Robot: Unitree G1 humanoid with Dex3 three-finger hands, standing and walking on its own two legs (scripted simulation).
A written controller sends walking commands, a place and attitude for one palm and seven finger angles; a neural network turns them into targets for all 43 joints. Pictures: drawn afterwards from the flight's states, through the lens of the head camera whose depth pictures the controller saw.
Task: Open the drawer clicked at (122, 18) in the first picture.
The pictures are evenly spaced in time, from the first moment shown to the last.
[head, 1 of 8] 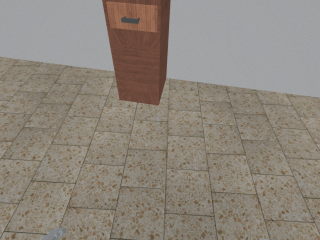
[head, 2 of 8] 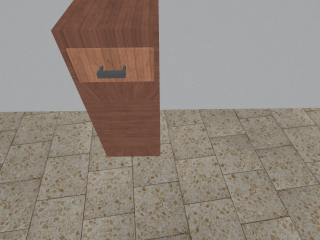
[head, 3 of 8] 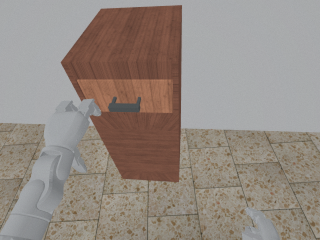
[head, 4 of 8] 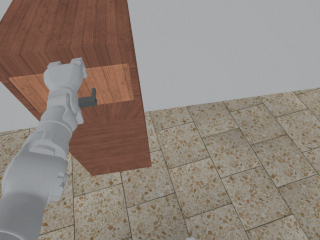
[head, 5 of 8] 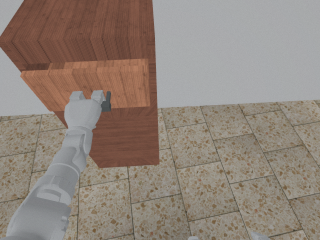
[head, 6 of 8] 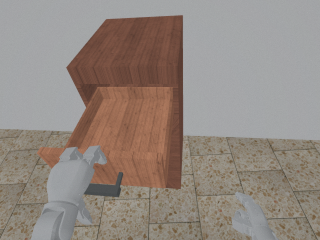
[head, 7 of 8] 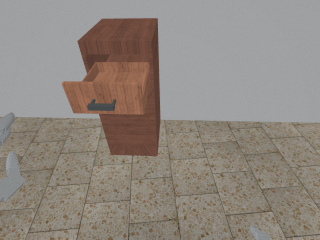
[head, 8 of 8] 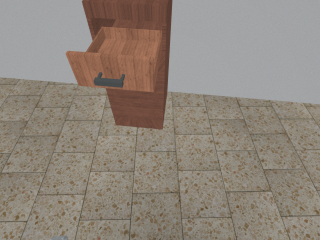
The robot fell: no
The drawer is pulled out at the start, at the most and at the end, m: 0.00 0.30 0.30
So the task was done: yes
